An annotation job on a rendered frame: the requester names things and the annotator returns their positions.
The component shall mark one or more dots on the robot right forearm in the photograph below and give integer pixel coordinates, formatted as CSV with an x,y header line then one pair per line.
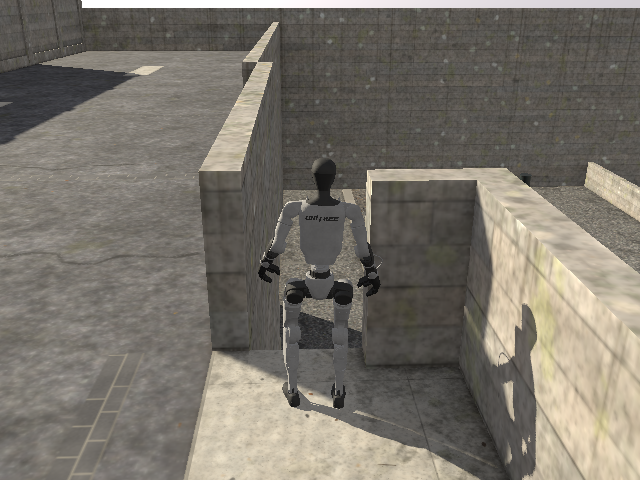
x,y
369,264

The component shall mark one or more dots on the robot right hand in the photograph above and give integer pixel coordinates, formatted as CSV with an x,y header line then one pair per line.
x,y
365,281

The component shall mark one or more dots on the robot left foot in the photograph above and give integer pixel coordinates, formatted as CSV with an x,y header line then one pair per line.
x,y
293,399

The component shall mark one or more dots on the right robot thigh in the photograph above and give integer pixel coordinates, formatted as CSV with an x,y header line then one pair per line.
x,y
342,301

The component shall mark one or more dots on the robot right upper arm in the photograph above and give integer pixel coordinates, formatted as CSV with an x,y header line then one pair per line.
x,y
353,212

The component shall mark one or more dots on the robot left hand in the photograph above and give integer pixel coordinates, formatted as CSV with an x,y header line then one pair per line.
x,y
272,268

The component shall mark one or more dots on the robot left forearm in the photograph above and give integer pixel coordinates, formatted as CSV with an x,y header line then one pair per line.
x,y
268,256

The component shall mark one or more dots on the robot left upper arm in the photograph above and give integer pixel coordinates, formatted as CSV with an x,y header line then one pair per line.
x,y
290,210

